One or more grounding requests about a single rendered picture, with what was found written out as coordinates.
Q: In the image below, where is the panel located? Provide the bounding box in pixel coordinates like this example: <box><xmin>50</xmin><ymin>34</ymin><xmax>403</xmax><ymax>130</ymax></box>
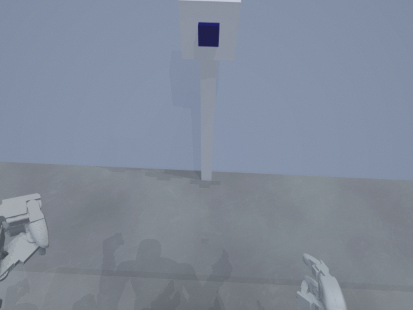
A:
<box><xmin>178</xmin><ymin>0</ymin><xmax>241</xmax><ymax>181</ymax></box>

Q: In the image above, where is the left robot hand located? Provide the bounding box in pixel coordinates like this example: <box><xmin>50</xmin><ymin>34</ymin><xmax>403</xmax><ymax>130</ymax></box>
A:
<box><xmin>0</xmin><ymin>193</ymin><xmax>49</xmax><ymax>282</ymax></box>

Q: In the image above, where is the right robot hand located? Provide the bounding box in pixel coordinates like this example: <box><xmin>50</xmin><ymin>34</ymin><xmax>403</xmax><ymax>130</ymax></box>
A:
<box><xmin>297</xmin><ymin>253</ymin><xmax>348</xmax><ymax>310</ymax></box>

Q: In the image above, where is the button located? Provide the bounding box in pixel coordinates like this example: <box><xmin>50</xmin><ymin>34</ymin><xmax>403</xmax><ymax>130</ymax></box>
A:
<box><xmin>198</xmin><ymin>22</ymin><xmax>219</xmax><ymax>47</ymax></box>

